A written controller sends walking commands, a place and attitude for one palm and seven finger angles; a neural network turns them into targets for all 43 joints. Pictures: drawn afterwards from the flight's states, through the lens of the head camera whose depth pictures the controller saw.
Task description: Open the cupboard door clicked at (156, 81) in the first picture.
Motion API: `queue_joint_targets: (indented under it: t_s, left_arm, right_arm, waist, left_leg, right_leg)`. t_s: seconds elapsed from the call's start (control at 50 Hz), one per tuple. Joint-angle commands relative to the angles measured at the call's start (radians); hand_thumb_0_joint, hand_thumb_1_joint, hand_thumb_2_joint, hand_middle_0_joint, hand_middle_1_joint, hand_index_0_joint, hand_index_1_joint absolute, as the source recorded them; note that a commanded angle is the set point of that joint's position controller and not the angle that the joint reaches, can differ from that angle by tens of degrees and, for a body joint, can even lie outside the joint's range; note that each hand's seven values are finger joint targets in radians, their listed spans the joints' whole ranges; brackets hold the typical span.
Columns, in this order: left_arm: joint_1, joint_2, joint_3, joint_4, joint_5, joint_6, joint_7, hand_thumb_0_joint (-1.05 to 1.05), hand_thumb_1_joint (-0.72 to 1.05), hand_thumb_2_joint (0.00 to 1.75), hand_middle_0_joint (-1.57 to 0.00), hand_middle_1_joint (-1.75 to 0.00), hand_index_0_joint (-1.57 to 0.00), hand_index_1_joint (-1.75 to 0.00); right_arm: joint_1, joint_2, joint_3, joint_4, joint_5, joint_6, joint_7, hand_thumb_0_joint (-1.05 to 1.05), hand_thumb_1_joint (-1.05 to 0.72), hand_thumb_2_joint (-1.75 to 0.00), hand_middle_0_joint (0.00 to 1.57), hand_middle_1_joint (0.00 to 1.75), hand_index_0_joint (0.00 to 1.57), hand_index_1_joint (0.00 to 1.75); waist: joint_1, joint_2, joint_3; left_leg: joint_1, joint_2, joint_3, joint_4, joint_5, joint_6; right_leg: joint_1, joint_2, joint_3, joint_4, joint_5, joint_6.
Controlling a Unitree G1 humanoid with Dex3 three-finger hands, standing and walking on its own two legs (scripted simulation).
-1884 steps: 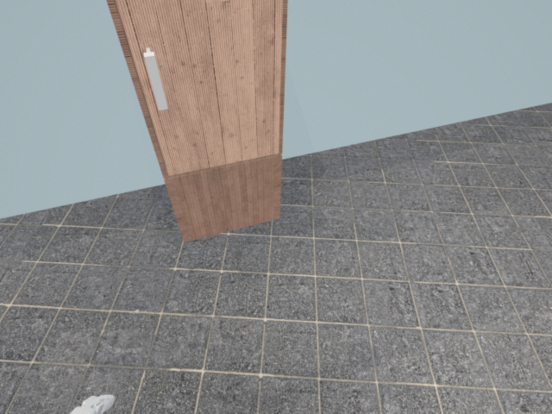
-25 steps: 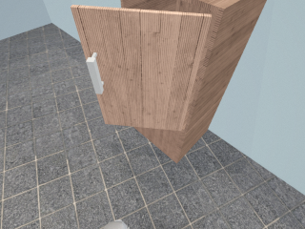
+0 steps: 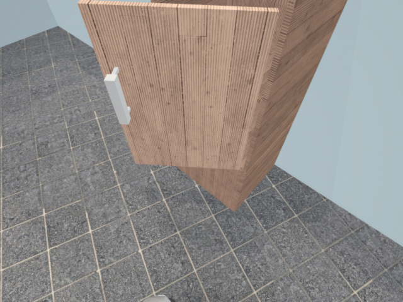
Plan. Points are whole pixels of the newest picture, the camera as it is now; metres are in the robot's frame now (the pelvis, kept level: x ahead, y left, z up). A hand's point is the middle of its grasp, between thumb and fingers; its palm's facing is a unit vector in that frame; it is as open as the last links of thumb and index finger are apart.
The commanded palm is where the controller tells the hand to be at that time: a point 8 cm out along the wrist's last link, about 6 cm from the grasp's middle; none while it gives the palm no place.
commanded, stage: come to a stop and stand still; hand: left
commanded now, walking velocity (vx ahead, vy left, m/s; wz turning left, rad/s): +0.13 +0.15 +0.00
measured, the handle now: (120, 96) +0.60 +0.27 +0.03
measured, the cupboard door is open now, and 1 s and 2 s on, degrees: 38 38 38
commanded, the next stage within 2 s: look again from close up in 1.94 s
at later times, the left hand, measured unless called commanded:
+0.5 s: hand out of the picture +0.01 +0.18 -0.17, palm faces +0.04 -0.98 -0.20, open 7.3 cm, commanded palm none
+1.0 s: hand out of the picture -0.03 +0.20 -0.17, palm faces +0.03 -0.98 -0.21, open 7.4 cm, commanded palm none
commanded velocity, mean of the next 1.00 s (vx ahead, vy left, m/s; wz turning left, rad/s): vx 0.02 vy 0.04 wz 0.00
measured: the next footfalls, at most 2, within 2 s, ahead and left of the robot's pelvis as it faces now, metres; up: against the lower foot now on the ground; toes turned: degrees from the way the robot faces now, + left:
right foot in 0.04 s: +0.03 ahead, -0.14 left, +0.00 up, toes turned -2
left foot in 0.30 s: +0.02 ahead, +0.10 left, +0.00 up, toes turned +4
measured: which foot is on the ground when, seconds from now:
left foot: down 0.00-0.02, up 0.04-0.28, down 0.30-1.00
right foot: up 0.00-0.02, down 0.04-1.00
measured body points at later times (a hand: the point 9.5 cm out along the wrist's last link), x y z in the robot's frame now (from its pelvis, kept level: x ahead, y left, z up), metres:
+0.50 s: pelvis +0.00 -0.01 +0.00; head +0.02 +0.01 +0.45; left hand +0.01 +0.23 -0.16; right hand +0.03 -0.24 -0.15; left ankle -0.02 +0.10 -0.73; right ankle -0.01 -0.14 -0.73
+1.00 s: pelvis -0.05 +0.01 +0.00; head -0.07 +0.02 +0.45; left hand -0.03 +0.25 -0.15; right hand +0.01 -0.24 -0.14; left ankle -0.02 +0.10 -0.73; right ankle -0.01 -0.14 -0.73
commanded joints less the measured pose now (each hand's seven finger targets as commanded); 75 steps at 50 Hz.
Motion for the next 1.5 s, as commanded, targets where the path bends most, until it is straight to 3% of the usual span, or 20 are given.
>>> queue_joint_targets:
  t_s: [0.0, 0.02, 0.06, 0.08, 0.12, 0.2, 0.24, 0.28, 0.32, 0.34, 0.38, 0.4, 0.42, 0.48, 0.52, 0.6, 0.78, 1.02, 1.4, 1.48]
  left_arm:
    - [0.180, 0.146, 0.018, 0.002, 0.021, -0.035, 0.015, 0.00, 0.90, 0.90, -0.20, -0.30, -0.20, -0.30]
    - [0.102, 0.171, 0.011, -0.035, 0.015, -0.038, 0.018, 0.00, 0.90, 0.90, -0.20, -0.30, -0.20, -0.30]
    - [0.005, 0.157, 0.006, -0.059, 0.020, -0.045, 0.015, 0.00, 0.90, 0.90, -0.20, -0.30, -0.20, -0.30]
    - [-0.005, 0.140, 0.004, -0.052, 0.014, -0.051, 0.015, 0.00, 0.90, 0.90, -0.20, -0.30, -0.20, -0.30]
    - [0.002, 0.130, 0.004, -0.046, 0.013, -0.057, 0.013, 0.00, 0.90, 0.90, -0.20, -0.30, -0.20, -0.30]
    - [0.083, 0.156, 0.016, -0.013, 0.013, -0.066, 0.011, 0.00, 0.90, 0.90, -0.20, -0.30, -0.20, -0.30]
    - [0.081, 0.137, 0.013, 0.004, 0.001, -0.066, 0.013, 0.00, 0.90, 0.90, -0.20, -0.30, -0.20, -0.30]
    - [0.098, 0.078, -0.005, 0.011, -0.011, -0.063, 0.007, 0.00, 0.90, 0.90, -0.20, -0.30, -0.20, -0.30]
    - [0.085, 0.046, -0.011, 0.016, -0.004, -0.055, 0.013, 0.00, 0.90, 0.90, -0.20, -0.30, -0.20, -0.30]
    - [0.066, 0.057, -0.014, 0.033, -0.002, -0.050, 0.012, 0.00, 0.90, 0.90, -0.20, -0.30, -0.20, -0.30]
    - [0.062, 0.057, -0.019, 0.044, -0.005, -0.047, 0.011, 0.00, 0.90, 0.90, -0.20, -0.30, -0.20, -0.30]
    - [0.091, 0.217, -0.044, -0.006, 0.001, -0.080, 0.022, 0.00, 0.90, 0.90, -0.20, -0.30, -0.20, -0.30]
    - [0.116, 0.178, -0.017, -0.019, 0.002, -0.087, 0.029, 0.00, 0.90, 0.90, -0.20, -0.30, -0.20, -0.30]
    - [0.131, 0.127, -0.030, -0.008, 0.000, -0.087, 0.032, 0.00, 0.90, 0.90, -0.20, -0.30, -0.20, -0.30]
    - [0.135, 0.100, -0.036, -0.017, 0.004, -0.073, 0.034, 0.00, 0.90, 0.90, -0.20, -0.30, -0.20, -0.30]
    - [0.142, 0.099, -0.038, -0.035, 0.006, -0.063, 0.033, 0.00, 0.90, 0.90, -0.20, -0.30, -0.20, -0.30]
    - [0.116, 0.126, -0.041, -0.044, 0.006, -0.054, 0.024, 0.00, 0.90, 0.90, -0.20, -0.30, -0.20, -0.30]
    - [0.181, 0.079, -0.049, 0.002, 0.012, -0.052, 0.020, 0.00, 0.90, 0.90, -0.20, -0.30, -0.20, -0.30]
    - [0.255, 0.026, -0.032, 0.063, 0.009, -0.059, 0.029, 0.00, 0.90, 0.90, -0.20, -0.30, -0.20, -0.30]
    - [0.257, 0.004, -0.029, 0.063, 0.008, -0.060, 0.027, 0.00, 0.90, 0.90, -0.20, -0.30, -0.20, -0.30]
  right_arm:
    - [0.035, -0.039, -0.027, -0.065, 0.018, 0.009, 0.025, 0.00, -0.90, -0.90, 0.20, 0.30, 0.20, 0.30]
    - [-0.006, -0.076, -0.026, -0.082, 0.013, 0.016, 0.036, 0.00, -0.90, -0.90, 0.20, 0.30, 0.20, 0.30]
    - [0.026, -0.066, -0.032, -0.055, 0.003, 0.015, 0.051, 0.00, -0.90, -0.90, 0.20, 0.30, 0.20, 0.30]
    - [0.048, -0.077, -0.031, -0.037, -0.001, 0.018, 0.048, 0.00, -0.90, -0.90, 0.20, 0.30, 0.20, 0.30]
    - [0.091, -0.076, -0.029, -0.022, 0.004, 0.007, 0.051, 0.00, -0.90, -0.90, 0.20, 0.30, 0.20, 0.30]
    - [0.115, -0.068, -0.018, -0.016, 0.009, -0.020, 0.044, 0.00, -0.90, -0.90, 0.20, 0.30, 0.20, 0.30]
    - [0.172, -0.056, -0.006, 0.010, 0.010, -0.038, 0.034, 0.00, -0.90, -0.90, 0.20, 0.30, 0.20, 0.30]
    - [0.176, -0.112, -0.006, 0.015, 0.007, -0.054, 0.020, 0.00, -0.90, -0.90, 0.20, 0.30, 0.20, 0.30]
    - [0.167, -0.140, -0.005, 0.012, 0.005, -0.043, 0.012, 0.00, -0.90, -0.90, 0.20, 0.30, 0.20, 0.30]
    - [0.150, -0.113, 0.002, 0.024, 0.007, -0.047, 0.011, 0.00, -0.90, -0.90, 0.20, 0.30, 0.20, 0.30]
    - [0.168, -0.109, 0.009, 0.036, 0.011, -0.047, 0.006, 0.00, -0.90, -0.90, 0.20, 0.30, 0.20, 0.30]
    - [0.103, -0.208, 0.017, -0.059, 0.005, -0.052, 0.020, 0.00, -0.90, -0.90, 0.20, 0.30, 0.20, 0.30]
    - [0.105, -0.187, -0.002, -0.093, 0.001, -0.074, 0.021, 0.00, -0.90, -0.90, 0.20, 0.30, 0.20, 0.30]
    - [0.161, -0.132, 0.000, -0.081, 0.007, -0.076, 0.011, 0.00, -0.90, -0.90, 0.20, 0.30, 0.20, 0.30]
    - [0.176, -0.124, 0.001, -0.081, 0.007, -0.067, 0.012, 0.00, -0.90, -0.90, 0.20, 0.30, 0.20, 0.30]
    - [0.154, -0.138, -0.003, -0.087, 0.007, -0.063, 0.011, 0.00, -0.90, -0.90, 0.20, 0.30, 0.20, 0.30]
    - [0.099, -0.162, -0.001, -0.081, 0.009, -0.057, 0.022, 0.00, -0.90, -0.90, 0.20, 0.30, 0.20, 0.30]
    - [0.146, -0.140, 0.001, -0.035, 0.011, -0.047, 0.029, 0.00, -0.90, -0.90, 0.20, 0.30, 0.20, 0.30]
    - [0.303, -0.041, -0.001, 0.054, 0.008, -0.022, 0.026, 0.00, -0.90, -0.90, 0.20, 0.30, 0.20, 0.30]
    - [0.311, -0.027, 0.000, 0.061, 0.006, -0.031, 0.022, 0.00, -0.90, -0.90, 0.20, 0.30, 0.20, 0.30]
  waist:
    - [0.030, -0.317, -0.068]
    - [0.042, -0.282, -0.004]
    - [0.001, -0.207, 0.029]
    - [-0.005, -0.260, 0.045]
    - [-0.007, -0.232, 0.061]
    - [0.028, -0.152, -0.026]
    - [0.008, -0.108, -0.080]
    - [0.024, 0.051, -0.136]
    - [0.028, 0.004, -0.108]
    - [0.026, 0.052, -0.086]
    - [0.016, 0.066, -0.071]
    - [0.004, 0.084, 0.060]
    - [0.011, 0.077, -0.108]
    - [-0.010, 0.029, -0.224]
    - [-0.015, -0.046, -0.177]
    - [-0.005, -0.025, -0.081]
    - [-0.002, -0.013, -0.005]
    - [0.002, 0.022, 0.002]
    - [-0.025, -0.079, 0.041]
    - [-0.018, -0.017, 0.030]
  left_leg:
    - [-0.119, -0.076, -0.026, 0.099, -0.334, -0.022]
    - [-0.070, -0.062, -0.079, 0.218, -0.369, -0.017]
    - [-0.033, -0.078, -0.083, 0.323, -0.283, -0.008]
    - [-0.058, -0.071, -0.100, 0.347, -0.237, -0.008]
    - [-0.046, -0.067, -0.085, 0.312, -0.212, -0.014]
    - [0.017, -0.100, -0.046, 0.028, -0.215, -0.028]
    - [0.166, -0.104, -0.063, -0.164, -0.049, -0.019]
    - [0.252, 0.027, -0.186, -0.147, 0.200, 0.037]
    - [0.159, 0.066, -0.186, -0.137, 0.157, 0.058]
    - [0.158, 0.024, -0.170, -0.154, 0.180, 0.042]
    - [0.163, 0.021, -0.169, -0.176, 0.175, 0.038]
    - [0.108, -0.042, -0.154, -0.156, 0.098, 0.034]
    - [0.123, -0.035, -0.166, -0.056, 0.097, 0.040]
    - [0.187, -0.021, -0.160, -0.029, 0.227, 0.046]
    - [0.164, -0.016, -0.149, -0.017, 0.247, 0.052]
    - [0.132, -0.008, -0.142, -0.039, 0.284, 0.058]
    - [0.082, -0.008, -0.164, -0.152, 0.001, 0.057]
    - [0.023, 0.000, -0.203, -0.283, -0.294, 0.048]
    - [0.046, -0.053, -0.142, -0.136, -0.261, 0.032]
    - [0.018, -0.036, -0.162, -0.174, -0.276, 0.034]
  right_leg:
    - [0.116, -0.263, 0.325, -0.539, -0.078, -0.093]
    - [-0.061, -0.361, 0.395, -0.626, -0.216, -0.158]
    - [-0.142, -0.289, 0.320, -0.591, -0.194, -0.149]
    - [-0.102, -0.259, 0.295, -0.571, -0.095, -0.137]
    - [-0.056, -0.251, 0.233, -0.548, 0.007, -0.136]
    - [0.159, -0.257, 0.216, -0.432, 0.289, -0.150]
    - [0.149, -0.210, 0.166, -0.327, 0.398, -0.104]
    - [0.094, -0.106, 0.069, -0.259, 0.331, -0.039]
    - [0.149, -0.075, 0.046, -0.305, 0.227, -0.026]
    - [0.143, -0.087, 0.042, -0.300, 0.285, -0.026]
    - [0.151, -0.075, 0.037, -0.302, 0.268, -0.025]
    - [0.102, -0.053, 0.045, -0.332, 0.231, -0.040]
    - [0.121, -0.094, 0.092, -0.272, 0.257, -0.052]
    - [0.163, -0.100, 0.077, -0.229, 0.418, -0.060]
    - [0.144, -0.084, 0.048, -0.214, 0.426, -0.048]
    - [0.109, -0.070, 0.042, -0.214, 0.420, -0.036]
    - [0.088, -0.069, 0.057, -0.294, 0.246, -0.018]
    - [0.117, -0.065, 0.042, -0.337, 0.177, -0.009]
    - [-0.080, -0.093, 0.138, -0.446, -0.123, -0.034]
    - [-0.048, -0.074, 0.118, -0.400, -0.057, -0.033]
